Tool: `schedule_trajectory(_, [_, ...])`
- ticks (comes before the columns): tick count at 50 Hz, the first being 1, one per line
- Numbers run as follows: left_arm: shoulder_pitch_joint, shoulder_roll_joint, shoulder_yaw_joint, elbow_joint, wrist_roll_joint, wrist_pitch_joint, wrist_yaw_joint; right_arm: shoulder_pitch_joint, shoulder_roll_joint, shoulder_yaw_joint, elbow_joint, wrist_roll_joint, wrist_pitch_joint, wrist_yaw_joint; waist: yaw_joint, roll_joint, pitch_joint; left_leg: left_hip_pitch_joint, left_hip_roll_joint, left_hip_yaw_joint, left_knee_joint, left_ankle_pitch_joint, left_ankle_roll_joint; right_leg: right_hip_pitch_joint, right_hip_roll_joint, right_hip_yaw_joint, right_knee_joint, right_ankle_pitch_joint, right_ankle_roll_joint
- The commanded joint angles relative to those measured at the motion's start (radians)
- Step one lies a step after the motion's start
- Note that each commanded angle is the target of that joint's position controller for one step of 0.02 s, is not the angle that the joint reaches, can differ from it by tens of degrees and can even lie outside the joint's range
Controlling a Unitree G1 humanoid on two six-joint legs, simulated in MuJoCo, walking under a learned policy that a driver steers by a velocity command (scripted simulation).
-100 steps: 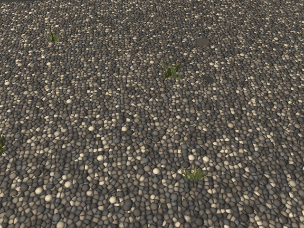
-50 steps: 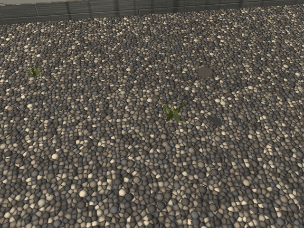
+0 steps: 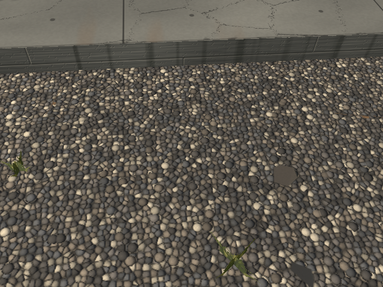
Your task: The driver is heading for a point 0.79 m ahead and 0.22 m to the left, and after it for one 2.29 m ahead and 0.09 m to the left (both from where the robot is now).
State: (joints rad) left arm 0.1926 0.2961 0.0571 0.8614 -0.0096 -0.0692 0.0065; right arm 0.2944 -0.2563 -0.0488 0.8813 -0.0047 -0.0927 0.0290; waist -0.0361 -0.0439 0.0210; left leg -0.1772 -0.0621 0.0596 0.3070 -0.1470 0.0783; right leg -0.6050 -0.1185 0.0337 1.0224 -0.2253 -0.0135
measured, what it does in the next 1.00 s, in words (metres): walks ahead, turning left: right foot, then left foot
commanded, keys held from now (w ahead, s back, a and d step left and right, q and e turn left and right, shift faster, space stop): w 0.08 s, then w+q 0.92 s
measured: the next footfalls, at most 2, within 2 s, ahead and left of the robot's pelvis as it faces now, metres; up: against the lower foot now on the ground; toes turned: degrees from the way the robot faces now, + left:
right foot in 0.30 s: +0.35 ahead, -0.16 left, +0.00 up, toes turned +4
left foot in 0.82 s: +0.55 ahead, +0.17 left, +0.00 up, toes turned +25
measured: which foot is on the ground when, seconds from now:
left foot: down 0.00-0.32, up 0.34-0.80, down 0.82-1.00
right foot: up 0.00-0.28, down 0.30-0.84, up 0.86-1.00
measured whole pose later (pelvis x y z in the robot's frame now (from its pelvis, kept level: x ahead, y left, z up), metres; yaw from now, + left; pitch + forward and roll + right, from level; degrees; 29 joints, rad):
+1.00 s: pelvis +0.51 +0.08 -0.01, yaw +28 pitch +1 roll -1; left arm 0.13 0.30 0.07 0.81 0.00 -0.11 0.00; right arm 0.26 -0.27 -0.08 0.76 0.01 -0.05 0.03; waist -0.02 -0.02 0.07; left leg -0.29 -0.09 -0.01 0.45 -0.17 0.10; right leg -0.51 -0.10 0.04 1.12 -0.33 0.01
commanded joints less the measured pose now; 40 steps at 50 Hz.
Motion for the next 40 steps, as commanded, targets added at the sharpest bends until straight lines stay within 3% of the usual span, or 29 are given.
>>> schedule_trajectory(1, [-0.006, 0.049, 0.013, -0.056, 0.009, -0.001, 0.002, -0.030, -0.155, -0.034, -0.047, 0.004, -0.016, -0.016, 0.029, 0.092, 0.001, 0.032, 0.273, -0.200, -0.195, 0.185, 0.160, -0.077, -0.035, 0.024, -0.131, 0.154, 0.024])
schedule_trajectory(5, [-0.146, 0.021, 0.001, -0.094, 0.005, -0.015, -0.011, 0.034, -0.167, -0.035, -0.013, 0.016, -0.006, -0.029, -0.021, 0.091, 0.033, 0.042, 0.235, -0.133, -0.202, 0.166, 0.125, -0.025, 0.007, -0.016, -0.371, 0.330, 0.026])
schedule_trajectory(9, [-0.260, 0.029, -0.001, -0.140, -0.004, -0.030, -0.030, 0.110, -0.176, -0.039, 0.026, 0.026, 0.016, -0.034, -0.050, 0.092, 0.060, 0.148, 0.276, -0.184, -0.137, 0.168, 0.128, -0.038, 0.041, -0.006, -0.494, 0.298, 0.024])
schedule_trajectory(12, [-0.241, 0.067, 0.010, -0.146, -0.006, -0.045, -0.041, 0.100, -0.192, -0.049, 0.030, 0.030, 0.030, -0.044, -0.011, 0.119, 0.040, 0.200, 0.311, -0.238, -0.060, 0.218, 0.106, 0.042, 0.060, 0.008, -0.552, 0.216, 0.001])
schedule_trajectory(13, [-0.195, 0.084, 0.017, -0.136, -0.006, -0.049, -0.040, 0.086, -0.199, -0.053, 0.028, 0.030, 0.034, -0.045, 0.019, 0.132, 0.015, 0.197, 0.309, -0.244, -0.013, 0.285, 0.096, 0.121, 0.075, -0.006, -0.563, 0.182, -0.011])
schedule_trajectory(14, [-0.088, 0.113, 0.035, -0.105, -0.004, -0.053, -0.035, 0.067, -0.191, -0.049, 0.022, 0.029, 0.037, -0.045, 0.078, 0.127, -0.046, 0.170, 0.267, -0.220, 0.099, 0.394, 0.073, 0.283, 0.095, -0.028, -0.595, 0.179, -0.035])
schedule_trajectory(15, [0.078, 0.166, 0.057, -0.067, 0.009, -0.055, -0.025, 0.061, -0.149, -0.034, 0.007, 0.018, 0.036, -0.043, 0.146, 0.101, -0.180, 0.050, 0.207, -0.183, 0.315, 0.345, 0.041, 0.559, 0.030, 0.021, -0.545, 0.198, -0.081])
schedule_trajectory(16, [0.213, 0.262, 0.081, -0.051, 0.027, -0.049, -0.015, 0.132, -0.051, -0.006, -0.027, 0.008, 0.024, -0.040, 0.151, -0.092, -0.350, -0.299, 0.067, -0.097, 0.688, 0.006, -0.029, 0.959, -0.221, 0.347, -0.538, 0.138, -0.193])
schedule_trajectory(17, [0.233, 0.218, 0.070, -0.041, 0.018, -0.040, -0.018, 0.170, -0.043, 0.000, -0.027, 0.030, 0.008, -0.038, 0.140, -0.259, -0.437, -0.496, 0.015, -0.160, 0.898, -0.454, -0.046, 1.042, -0.329, 0.660, -0.674, -0.021, -0.271])
schedule_trajectory(18, [0.169, 0.136, 0.045, -0.054, 0.011, -0.038, -0.016, 0.107, -0.151, -0.029, -0.031, 0.054, 0.004, -0.038, 0.144, -0.146, -0.286, -0.574, 0.081, -0.205, 0.983, -0.409, -0.038, 0.919, -0.290, 0.554, -0.708, -0.113, -0.224])
schedule_trajectory(19, [0.104, 0.097, 0.034, -0.064, 0.009, -0.036, -0.013, 0.043, -0.162, -0.035, -0.047, 0.057, 0.005, -0.039, 0.125, -0.097, -0.176, -0.584, 0.129, -0.176, 0.977, -0.320, -0.033, 0.782, -0.255, 0.412, -0.733, -0.099, -0.187])
schedule_trajectory(20, [0.043, 0.069, 0.025, -0.062, 0.011, -0.037, -0.015, 0.017, -0.146, -0.037, -0.050, 0.048, 0.012, -0.043, 0.096, -0.052, -0.098, -0.548, 0.161, -0.163, 0.933, -0.249, -0.037, 0.649, -0.214, 0.312, -0.777, -0.042, -0.169])
schedule_trajectory(21, [0.001, 0.044, 0.018, -0.061, 0.016, -0.041, -0.017, 0.018, -0.133, -0.044, -0.048, 0.040, 0.024, -0.044, 0.066, -0.066, -0.053, -0.504, 0.190, -0.170, 0.886, -0.197, -0.039, 0.557, -0.179, 0.227, -0.815, 0.007, -0.153])
schedule_trajectory(22, [-0.025, 0.045, 0.019, -0.058, 0.021, -0.044, -0.018, 0.036, -0.109, -0.044, -0.049, 0.040, 0.038, -0.041, 0.042, -0.082, -0.031, -0.454, 0.205, -0.166, 0.869, -0.166, -0.043, 0.490, -0.164, 0.168, -0.848, 0.038, -0.149])
schedule_trajectory(23, [-0.034, 0.049, 0.023, -0.053, 0.022, -0.049, -0.018, 0.037, -0.084, -0.041, -0.054, 0.040, 0.051, -0.039, 0.032, -0.074, -0.018, -0.440, 0.212, -0.158, 0.858, -0.148, -0.048, 0.453, -0.161, 0.123, -0.873, 0.081, -0.157])
schedule_trajectory(25, [-0.035, 0.072, 0.033, -0.040, 0.024, -0.056, -0.013, 0.012, -0.072, -0.042, -0.078, 0.036, 0.067, -0.039, 0.020, -0.044, 0.003, -0.469, 0.219, -0.161, 0.818, -0.088, -0.060, 0.434, -0.162, 0.045, -0.901, 0.157, -0.171])
schedule_trajectory(29, [-0.011, 0.105, 0.045, -0.020, 0.024, -0.050, 0.002, -0.077, -0.064, -0.038, -0.116, 0.028, 0.064, -0.023, 0.037, -0.014, 0.024, -0.497, 0.212, -0.140, 0.603, 0.105, -0.070, 0.474, -0.140, -0.097, -0.915, 0.239, -0.162])
schedule_trajectory(33, [0.043, 0.139, 0.056, -0.004, 0.011, -0.033, 0.011, -0.221, -0.048, -0.025, -0.170, 0.025, 0.058, 0.005, 0.090, 0.010, 0.062, -0.484, 0.193, -0.066, 0.422, 0.173, -0.056, 0.546, -0.154, -0.180, -0.910, 0.254, -0.148])
schedule_trajectory(36, [0.079, 0.161, 0.067, 0.011, -0.007, -0.011, 0.011, -0.279, -0.063, -0.026, -0.211, 0.027, 0.062, 0.020, 0.098, 0.004, 0.079, -0.503, 0.176, -0.037, 0.357, 0.096, -0.026, 0.656, -0.186, -0.208, -0.858, 0.314, -0.128])
schedule_trajectory(38, [0.068, 0.186, 0.075, 0.008, -0.016, 0.003, 0.012, -0.263, -0.088, -0.037, -0.226, 0.026, 0.066, 0.026, 0.068, -0.018, 0.050, -0.435, 0.131, 0.009, 0.339, -0.003, 0.008, 0.700, -0.194, -0.236, -0.760, 0.554, -0.108])
schedule_trajectory(39, [0.058, 0.200, 0.079, 0.003, -0.021, 0.011, 0.014, -0.213, -0.110, -0.050, -0.221, 0.026, 0.069, 0.026, 0.033, -0.035, 0.007, -0.349, 0.092, 0.041, 0.340, -0.053, 0.029, 0.706, -0.189, -0.252, -0.662, 0.724, -0.096])
schedule_trajectory(40, [0.038, 0.203, 0.079, -0.002, -0.027, 0.020, 0.014, -0.091, -0.145, -0.073, -0.193, 0.030, 0.071, 0.023, -0.042, -0.027, -0.059, -0.186, 0.041, 0.071, 0.298, -0.043, 0.059, 0.676, -0.162, -0.279, -0.487, 0.829, -0.075])
Velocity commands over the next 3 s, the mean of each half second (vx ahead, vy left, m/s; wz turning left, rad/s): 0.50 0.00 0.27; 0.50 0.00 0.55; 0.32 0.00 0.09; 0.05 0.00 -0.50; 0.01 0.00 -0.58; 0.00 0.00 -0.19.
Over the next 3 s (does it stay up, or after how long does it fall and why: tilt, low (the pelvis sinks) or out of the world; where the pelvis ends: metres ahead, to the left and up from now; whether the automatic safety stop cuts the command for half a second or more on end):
stays up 0.79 0.18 -0.01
